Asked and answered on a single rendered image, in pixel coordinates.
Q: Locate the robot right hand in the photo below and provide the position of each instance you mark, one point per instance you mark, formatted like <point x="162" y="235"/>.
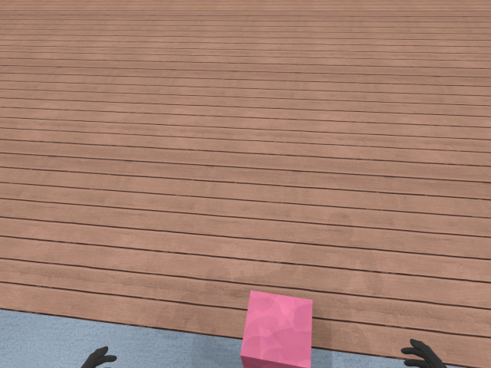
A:
<point x="422" y="350"/>

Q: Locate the robot left hand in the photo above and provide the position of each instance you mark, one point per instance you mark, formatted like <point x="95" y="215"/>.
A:
<point x="98" y="357"/>

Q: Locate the carton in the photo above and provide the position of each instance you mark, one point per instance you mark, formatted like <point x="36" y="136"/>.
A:
<point x="277" y="332"/>

